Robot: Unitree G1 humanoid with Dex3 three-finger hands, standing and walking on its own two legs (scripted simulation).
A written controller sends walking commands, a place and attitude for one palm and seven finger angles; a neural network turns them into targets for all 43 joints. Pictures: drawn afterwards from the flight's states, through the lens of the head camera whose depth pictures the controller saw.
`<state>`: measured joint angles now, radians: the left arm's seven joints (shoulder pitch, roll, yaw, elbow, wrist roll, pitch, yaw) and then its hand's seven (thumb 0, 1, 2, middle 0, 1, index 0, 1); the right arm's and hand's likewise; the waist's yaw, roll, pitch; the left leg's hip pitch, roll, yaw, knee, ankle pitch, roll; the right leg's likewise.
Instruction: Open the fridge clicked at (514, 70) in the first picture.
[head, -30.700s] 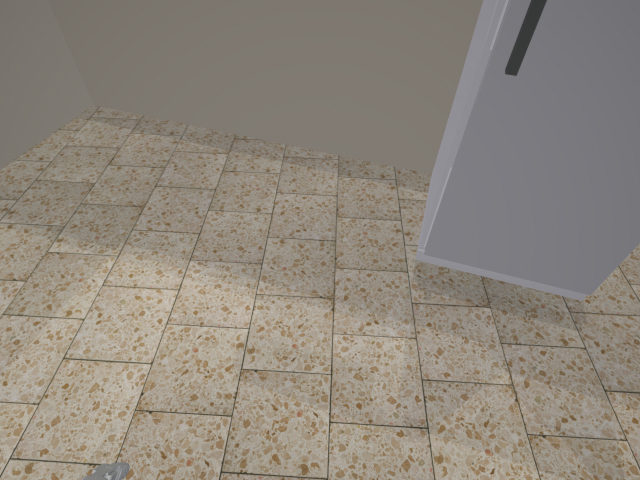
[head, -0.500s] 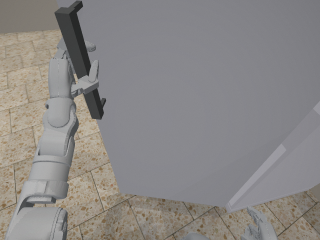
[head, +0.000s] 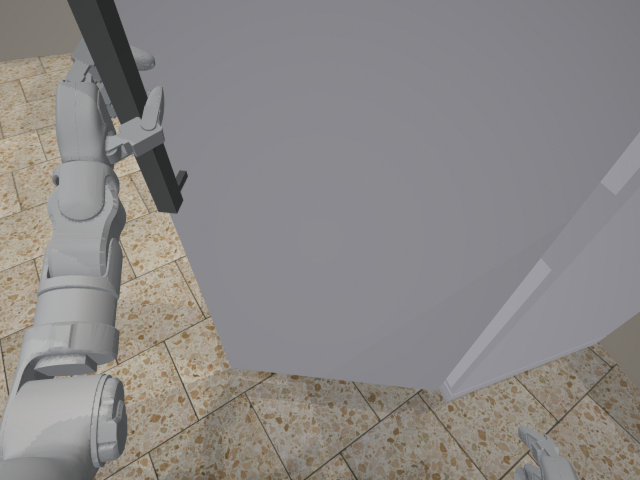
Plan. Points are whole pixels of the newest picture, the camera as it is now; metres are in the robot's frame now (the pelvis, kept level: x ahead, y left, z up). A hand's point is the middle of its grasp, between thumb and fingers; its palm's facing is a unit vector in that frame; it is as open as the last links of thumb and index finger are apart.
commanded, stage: loosen the grip on the handle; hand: left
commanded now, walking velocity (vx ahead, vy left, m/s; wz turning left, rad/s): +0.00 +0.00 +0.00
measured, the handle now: (146, 107) +0.47 +0.21 +0.22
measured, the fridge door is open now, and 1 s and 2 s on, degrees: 65 63 63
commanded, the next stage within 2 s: slip the hand off the handle in 0.60 s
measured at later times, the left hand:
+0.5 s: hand (149, 134) +0.44 +0.20 +0.21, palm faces +0.24 -0.95 -0.18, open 13.5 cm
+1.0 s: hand (101, 135) +0.43 +0.25 +0.21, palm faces +0.31 -0.94 -0.18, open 14.7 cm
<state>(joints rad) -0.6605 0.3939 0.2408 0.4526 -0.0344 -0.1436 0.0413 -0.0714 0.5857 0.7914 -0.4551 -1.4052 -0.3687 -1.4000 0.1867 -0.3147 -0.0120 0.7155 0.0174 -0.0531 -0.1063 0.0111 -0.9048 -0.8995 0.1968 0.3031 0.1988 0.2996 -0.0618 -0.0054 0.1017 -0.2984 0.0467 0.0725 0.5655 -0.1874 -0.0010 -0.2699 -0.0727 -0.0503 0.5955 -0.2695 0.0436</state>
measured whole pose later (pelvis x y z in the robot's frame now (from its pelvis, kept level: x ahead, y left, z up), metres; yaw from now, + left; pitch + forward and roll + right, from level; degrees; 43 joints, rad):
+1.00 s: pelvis +0.05 -0.03 +0.00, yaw -1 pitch +5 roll +0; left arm -0.47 0.48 0.46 0.50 -0.12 -0.27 -0.17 -0.02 -0.55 0.19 -0.26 -1.16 -0.25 -1.15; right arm 0.26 -0.27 -0.01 0.69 0.03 -0.07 -0.07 0.01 -0.90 -0.90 0.20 0.30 0.20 0.30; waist 0.00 0.02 -0.05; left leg -0.39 0.09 0.06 0.60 -0.29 -0.04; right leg -0.35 -0.03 -0.06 0.61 -0.35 0.00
